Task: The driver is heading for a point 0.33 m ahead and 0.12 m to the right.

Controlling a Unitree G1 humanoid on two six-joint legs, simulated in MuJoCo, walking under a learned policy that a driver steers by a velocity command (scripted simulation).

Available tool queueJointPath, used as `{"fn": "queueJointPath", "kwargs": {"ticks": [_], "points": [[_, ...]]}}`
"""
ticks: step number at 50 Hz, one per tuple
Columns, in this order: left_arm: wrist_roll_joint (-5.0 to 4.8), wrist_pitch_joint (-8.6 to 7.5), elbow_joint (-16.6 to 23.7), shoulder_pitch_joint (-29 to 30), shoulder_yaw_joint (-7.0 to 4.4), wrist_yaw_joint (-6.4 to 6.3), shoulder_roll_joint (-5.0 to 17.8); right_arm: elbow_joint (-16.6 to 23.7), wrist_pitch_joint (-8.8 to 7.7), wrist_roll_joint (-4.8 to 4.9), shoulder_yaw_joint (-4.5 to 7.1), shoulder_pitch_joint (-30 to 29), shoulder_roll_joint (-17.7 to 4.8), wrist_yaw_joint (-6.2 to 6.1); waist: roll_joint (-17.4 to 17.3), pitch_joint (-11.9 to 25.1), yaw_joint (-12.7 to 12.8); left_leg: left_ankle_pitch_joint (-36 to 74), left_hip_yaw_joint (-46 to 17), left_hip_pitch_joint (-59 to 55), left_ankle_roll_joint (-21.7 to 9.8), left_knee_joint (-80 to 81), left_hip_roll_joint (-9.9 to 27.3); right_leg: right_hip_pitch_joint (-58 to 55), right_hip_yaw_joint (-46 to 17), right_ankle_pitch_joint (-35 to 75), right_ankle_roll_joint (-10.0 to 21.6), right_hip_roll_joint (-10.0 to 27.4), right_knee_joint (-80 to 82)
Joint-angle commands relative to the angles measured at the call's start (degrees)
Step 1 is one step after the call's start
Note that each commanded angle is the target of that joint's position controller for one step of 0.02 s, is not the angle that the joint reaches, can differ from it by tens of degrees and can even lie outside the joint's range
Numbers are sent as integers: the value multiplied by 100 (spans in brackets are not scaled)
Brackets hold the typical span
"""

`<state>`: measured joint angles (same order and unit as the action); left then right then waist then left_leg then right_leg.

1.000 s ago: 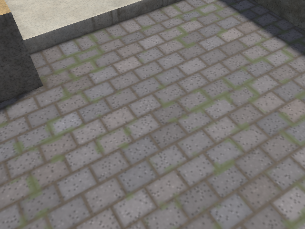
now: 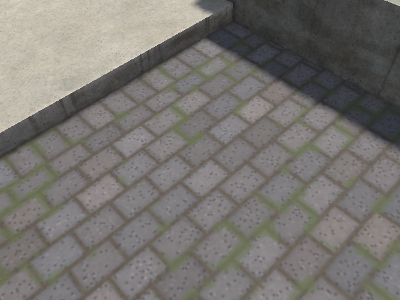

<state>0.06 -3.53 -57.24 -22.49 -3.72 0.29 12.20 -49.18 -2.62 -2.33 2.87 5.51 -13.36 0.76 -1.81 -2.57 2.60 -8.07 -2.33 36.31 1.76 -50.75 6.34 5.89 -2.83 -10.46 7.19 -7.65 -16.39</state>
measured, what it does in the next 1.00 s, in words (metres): walks ahead: left foot, then right foot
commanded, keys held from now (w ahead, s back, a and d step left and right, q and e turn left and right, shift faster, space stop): w+e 0.22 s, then no key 0.78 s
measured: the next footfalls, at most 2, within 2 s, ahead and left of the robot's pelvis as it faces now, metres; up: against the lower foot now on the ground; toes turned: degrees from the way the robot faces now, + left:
left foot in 0.24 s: +0.33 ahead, +0.12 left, +0.00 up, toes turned -10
right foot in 0.68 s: +0.33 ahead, -0.09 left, +0.00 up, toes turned -12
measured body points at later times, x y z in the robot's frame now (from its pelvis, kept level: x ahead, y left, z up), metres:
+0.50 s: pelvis +0.24 +0.05 +0.00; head +0.28 +0.06 +0.45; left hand +0.40 +0.29 -0.14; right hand +0.24 -0.22 -0.12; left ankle +0.29 +0.13 -0.75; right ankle +0.23 -0.08 -0.68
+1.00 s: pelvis +0.29 +0.01 +0.00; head +0.29 +0.00 +0.45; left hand +0.42 +0.23 -0.14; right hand +0.25 -0.23 -0.16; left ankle +0.29 +0.13 -0.75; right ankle +0.29 -0.08 -0.75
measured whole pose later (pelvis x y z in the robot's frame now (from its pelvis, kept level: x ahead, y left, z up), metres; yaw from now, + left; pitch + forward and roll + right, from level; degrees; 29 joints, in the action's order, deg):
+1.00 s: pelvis +0.29 +0.01 +0.00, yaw -13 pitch -2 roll +0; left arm 0.1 -0.7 -58.6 -10.4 0.0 -1.8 11.6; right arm -59.7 0.0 -0.7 -0.1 16.5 -11.8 -1.7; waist -0.8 -1.6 -0.9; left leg -14.6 2.8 5.4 0.0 -21.5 0.6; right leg 10.7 0.2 -9.9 2.9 -2.8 -22.2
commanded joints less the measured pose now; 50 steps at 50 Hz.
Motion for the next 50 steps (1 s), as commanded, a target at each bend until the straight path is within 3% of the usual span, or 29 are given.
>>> {"fn": "queueJointPath", "kwargs": {"ticks": [1,7,9,10,11,12,13,14,15,16,17,19,21,24,27,31,33,34,35,36,37,38,39,40,41,42,44,50], "points": [[2,-64,326,-264,-157,-18,833,488,-5,30,35,-498,-335,27,503,-85,51,655,222,165,103,606,-202,74,-1328,1503,596,1395,598],[96,-8,401,-640,-189,-106,961,964,-88,104,-43,-1340,-427,60,628,-78,304,591,164,70,-9,1563,-484,-684,-1662,2317,530,1519,31],[109,-6,514,-390,-228,-155,1084,957,-148,123,-14,-994,-573,48,695,-18,48,317,97,-660,-138,2005,-574,-572,-1777,2580,350,1560,-251],[111,-17,589,-189,-253,-150,1171,847,-185,133,27,-547,-680,14,716,137,-175,83,139,-1409,-232,2179,-709,-353,-1758,3045,227,1494,-589],[88,-49,636,12,-273,-121,1233,589,-250,157,90,237,-835,-54,554,505,-569,196,182,-2463,-360,2423,-814,-122,-1637,3431,91,1260,-1372],[26,-99,705,49,-248,-77,1098,425,-346,51,173,1087,-1124,-145,166,1074,-922,203,-280,-3670,-578,2584,-232,376,-1280,2941,-73,837,-2659],[-133,-114,879,-367,-119,-96,518,474,-354,-101,246,1683,-1589,-241,-736,1931,-870,687,-1967,-5091,-921,2571,1404,1504,-619,113,-263,279,-4407],[-145,-50,900,-984,-169,-150,681,464,-242,-8,283,1350,-1690,-194,-1785,2321,-401,1767,-3944,-5293,-1601,3078,2076,2398,-333,-2325,-327,-168,-5443],[14,67,637,-945,-200,-211,928,600,-189,85,160,833,-1062,-162,-576,1517,-184,1902,-3232,-4457,-1610,2994,1858,2552,-466,-1880,-327,315,-5795],[94,105,631,-474,-189,-164,848,605,-201,148,28,580,-598,-141,25,858,-242,2548,-2213,-3724,-1531,3005,1478,2471,-377,-1550,-406,433,-5646],[107,132,683,-257,-172,-128,713,550,-211,121,-52,499,-418,-132,95,616,-181,3164,-1508,-3326,-1363,3115,1172,2370,-361,-1376,-461,576,-5331],[217,261,716,-182,-141,-46,549,334,-284,106,-72,713,-466,-108,-400,555,-100,4213,-819,-3017,-1318,3188,847,2142,-301,-1249,-621,563,-4984],[182,332,722,-181,-140,-6,547,214,-353,135,-54,849,-584,-67,-435,755,-27,4787,-562,-2991,-1425,3184,823,2019,-306,-1109,-694,412,-4803],[188,400,787,158,-69,8,480,134,-319,133,-76,773,-652,-74,-399,720,30,4503,-198,-2776,-1450,3285,753,1951,-186,-768,-768,473,-3960],[136,453,843,694,70,44,392,48,-247,129,-89,769,-725,-68,-653,591,-98,3941,154,-2374,-1285,3384,527,1325,156,-274,-740,607,-2804],[113,433,802,996,149,-16,463,-146,-104,158,-60,1080,-837,-63,-581,557,-255,2869,-101,-2482,-1255,3203,626,830,354,-222,-627,640,-1839],[157,348,707,933,191,-78,459,-207,-16,184,-82,1082,-772,-114,-277,442,-129,1684,-168,-2243,-979,2918,504,167,244,403,-498,742,-648],[196,291,659,833,157,-140,711,-210,-2,146,-123,1255,-642,-131,126,550,-175,863,-107,-1990,-714,2689,312,-381,-329,1188,-422,1270,-351],[215,240,678,784,123,-193,1088,-165,18,104,-154,1626,-429,-129,836,611,-480,-693,237,-1702,-489,2234,-176,-675,-1286,2860,-178,2227,-396],[26,269,603,979,182,-210,908,-391,127,224,-247,1979,-111,-176,1133,738,-519,-1464,389,-2237,-419,2431,-443,-56,-1379,2822,430,2521,-320],[5,273,627,1252,245,-186,658,-469,205,202,-233,1847,-272,-218,951,461,-550,-1259,322,-2529,-379,2665,-440,369,-1308,2019,332,2229,-161],[21,275,614,1456,275,-173,580,-464,234,165,-196,1630,-392,-220,933,274,-556,-869,280,-2701,-359,2866,-442,590,-1083,1377,86,1882,-102],[55,293,555,1461,295,-178,551,-488,249,153,-175,1500,-472,-207,914,237,-523,-573,236,-2848,-317,2992,-376,653,-931,1002,-88,1654,-53],[32,293,488,1374,286,-205,594,-503,256,134,-150,1441,-570,-190,896,148,-474,-384,181,-2843,-302,3061,-286,676,-813,826,-198,1510,-23],[2,292,390,1271,268,-218,630,-583,249,137,-165,1482,-522,-178,700,91,-443,-283,149,-2754,-299,3107,-233,544,-694,815,-248,1406,-47],[-9,270,330,1183,264,-222,603,-707,239,154,-203,1566,-376,-193,485,79,-397,-210,100,-2723,-289,3169,-172,404,-624,871,-273,1356,-132],[-14,246,198,1091,257,-226,580,-800,222,167,-209,1510,-351,-228,258,98,-353,-141,73,-2693,-282,3230,-137,234,-574,1146,-265,1334,-234],[2,240,-72,1077,262,-237,537,-1036,247,165,-214,1403,-296,-274,185,105,-330,-90,58,-2832,-304,3256,-101,243,-511,1209,-264,1297,-224]]}}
